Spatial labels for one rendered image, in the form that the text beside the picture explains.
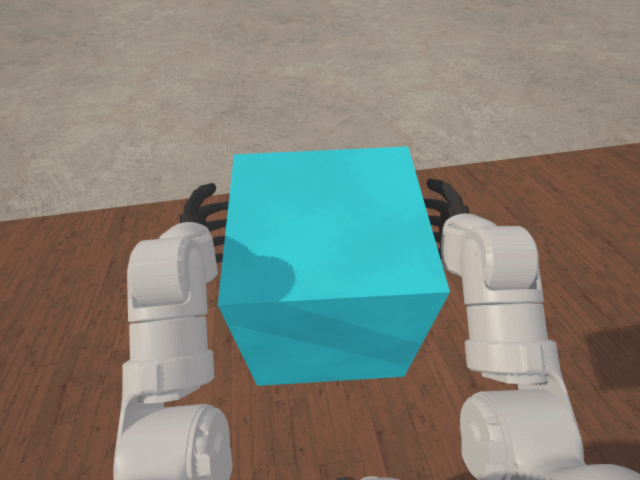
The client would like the robot left hand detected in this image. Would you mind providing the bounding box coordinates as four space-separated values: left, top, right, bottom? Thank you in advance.
179 183 229 263

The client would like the carton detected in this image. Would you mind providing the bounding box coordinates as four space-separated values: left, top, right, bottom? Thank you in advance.
218 147 450 386

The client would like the robot right hand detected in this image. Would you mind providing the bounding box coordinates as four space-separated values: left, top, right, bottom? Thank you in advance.
423 179 469 259

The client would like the robot left forearm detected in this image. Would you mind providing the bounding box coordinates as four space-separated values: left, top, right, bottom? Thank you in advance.
113 222 218 480

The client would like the left robot upper arm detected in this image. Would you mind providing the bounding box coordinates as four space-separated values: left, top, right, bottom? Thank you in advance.
115 404 233 480

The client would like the robot right forearm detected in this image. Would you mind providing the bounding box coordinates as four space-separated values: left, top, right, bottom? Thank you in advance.
441 214 584 459

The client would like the right robot upper arm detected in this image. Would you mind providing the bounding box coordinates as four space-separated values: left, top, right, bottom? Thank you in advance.
460 389 640 480

